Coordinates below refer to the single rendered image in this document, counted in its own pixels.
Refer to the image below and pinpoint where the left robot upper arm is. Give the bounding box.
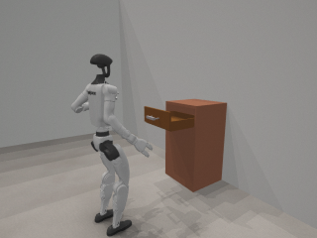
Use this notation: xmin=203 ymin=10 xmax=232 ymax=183
xmin=70 ymin=83 xmax=91 ymax=113

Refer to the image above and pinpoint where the left robot thigh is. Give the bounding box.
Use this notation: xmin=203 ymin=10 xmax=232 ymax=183
xmin=91 ymin=141 xmax=115 ymax=184

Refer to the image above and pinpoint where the right robot forearm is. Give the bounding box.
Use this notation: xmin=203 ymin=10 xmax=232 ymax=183
xmin=108 ymin=115 xmax=138 ymax=145

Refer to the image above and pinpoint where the right robot upper arm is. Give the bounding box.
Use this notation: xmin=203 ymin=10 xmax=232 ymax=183
xmin=102 ymin=84 xmax=118 ymax=126

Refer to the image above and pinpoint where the handle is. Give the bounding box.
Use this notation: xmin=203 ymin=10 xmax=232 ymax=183
xmin=146 ymin=115 xmax=159 ymax=121

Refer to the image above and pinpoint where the robot right hand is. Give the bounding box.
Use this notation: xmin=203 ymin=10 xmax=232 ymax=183
xmin=134 ymin=138 xmax=153 ymax=158

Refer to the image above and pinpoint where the drawer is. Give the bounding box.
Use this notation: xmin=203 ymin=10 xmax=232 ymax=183
xmin=144 ymin=106 xmax=195 ymax=132

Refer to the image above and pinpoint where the left robot forearm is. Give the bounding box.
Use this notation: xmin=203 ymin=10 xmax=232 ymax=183
xmin=81 ymin=102 xmax=89 ymax=111

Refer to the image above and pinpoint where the right robot shin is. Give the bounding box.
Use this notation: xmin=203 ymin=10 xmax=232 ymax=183
xmin=112 ymin=184 xmax=129 ymax=228

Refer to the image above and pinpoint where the cabinet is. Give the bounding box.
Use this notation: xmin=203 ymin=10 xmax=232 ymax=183
xmin=165 ymin=98 xmax=227 ymax=192

